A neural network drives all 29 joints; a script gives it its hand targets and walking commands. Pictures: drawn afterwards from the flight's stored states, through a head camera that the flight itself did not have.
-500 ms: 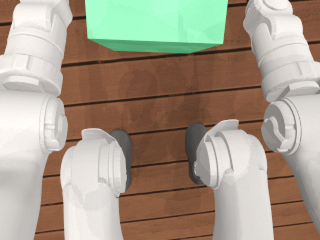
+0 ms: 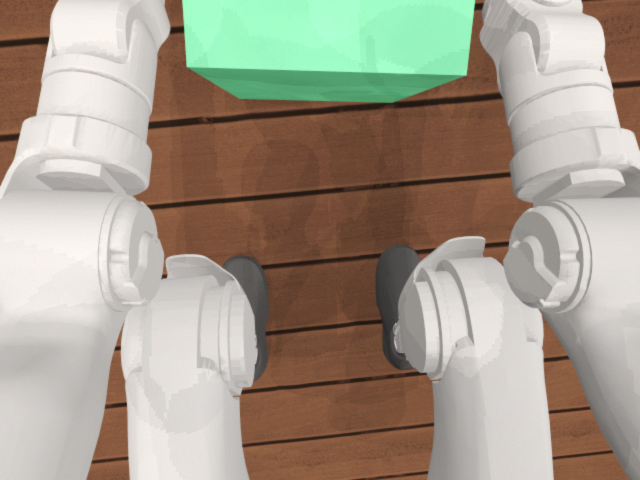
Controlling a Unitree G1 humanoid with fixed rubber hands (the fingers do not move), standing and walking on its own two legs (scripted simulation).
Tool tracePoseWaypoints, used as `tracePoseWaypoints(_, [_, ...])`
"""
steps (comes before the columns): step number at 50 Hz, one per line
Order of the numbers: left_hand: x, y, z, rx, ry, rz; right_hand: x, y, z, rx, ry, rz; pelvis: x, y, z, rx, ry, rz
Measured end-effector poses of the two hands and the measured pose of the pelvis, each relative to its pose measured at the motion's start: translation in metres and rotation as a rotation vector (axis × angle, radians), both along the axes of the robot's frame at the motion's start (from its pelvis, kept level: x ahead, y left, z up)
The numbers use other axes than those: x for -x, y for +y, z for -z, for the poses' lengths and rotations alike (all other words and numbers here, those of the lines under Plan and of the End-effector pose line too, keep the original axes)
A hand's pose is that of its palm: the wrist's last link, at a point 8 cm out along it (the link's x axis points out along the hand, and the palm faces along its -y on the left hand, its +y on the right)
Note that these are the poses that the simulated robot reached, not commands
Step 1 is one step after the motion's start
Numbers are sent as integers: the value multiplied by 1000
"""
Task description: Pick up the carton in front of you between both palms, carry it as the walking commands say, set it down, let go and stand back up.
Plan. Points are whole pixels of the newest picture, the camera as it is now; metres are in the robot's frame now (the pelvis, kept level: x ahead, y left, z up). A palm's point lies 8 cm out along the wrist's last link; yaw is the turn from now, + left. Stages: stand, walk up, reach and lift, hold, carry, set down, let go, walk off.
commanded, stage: reach and lift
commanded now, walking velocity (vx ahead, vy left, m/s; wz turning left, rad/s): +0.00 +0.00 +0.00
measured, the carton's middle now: out of the picture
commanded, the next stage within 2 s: none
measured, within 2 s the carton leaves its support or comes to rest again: leaves its support in 0.04 s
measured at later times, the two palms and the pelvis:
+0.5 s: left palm out of the picture +0.51 +0.15 +0.04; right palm out of the picture +0.50 -0.15 +0.04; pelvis -0.01 -0.01 +0.10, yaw +1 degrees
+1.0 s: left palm out of the picture +0.47 +0.15 +0.18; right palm out of the picture +0.47 -0.15 +0.18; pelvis +0.02 -0.01 +0.22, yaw +2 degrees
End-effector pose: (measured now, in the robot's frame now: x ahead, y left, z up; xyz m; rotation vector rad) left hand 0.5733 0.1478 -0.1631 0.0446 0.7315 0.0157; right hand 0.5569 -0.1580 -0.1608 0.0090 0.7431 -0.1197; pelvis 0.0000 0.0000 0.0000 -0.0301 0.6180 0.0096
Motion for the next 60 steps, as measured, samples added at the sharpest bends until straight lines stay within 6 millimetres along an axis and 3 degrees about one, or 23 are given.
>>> tracePoseWaypoints(3, [4, -3, -4, -11, -5, -18, -1, 0, -9, 19, -4, 23, -3, 0, -1, -1, 24, 0])
tracePoseWaypoints(6, [9, -5, -22, -16, -23, -53, 3, 2, -29, 24, -24, 43, -5, -1, -6, -3, 36, -3])
tracePoseWaypoints(15, [37, 6, -130, 11, -56, -108, 30, 14, -126, -16, -61, 45, 1, -7, -48, -8, 105, -19])
tracePoseWaypoints(20, [53, 7, -174, 6, -31, -106, 46, 14, -168, -6, -36, 34, 9, -8, -78, -4, 124, -26])
tracePoseWaypoints(32, [69, 1, -231, 8, -48, -106, 60, 8, -227, -7, -53, 36, 14, -7, -124, -10, 143, -16])
tracePoseWaypoints(40, [82, 6, -276, 15, -48, -125, 68, 13, -274, -7, -53, 24, -1, -7, -160, -13, 122, -19])
tracePoseWaypoints(60, [127, 5, -407, 24, -42, -148, 109, 12, -404, -16, -48, 16, -39, -5, -273, -22, -61, -22])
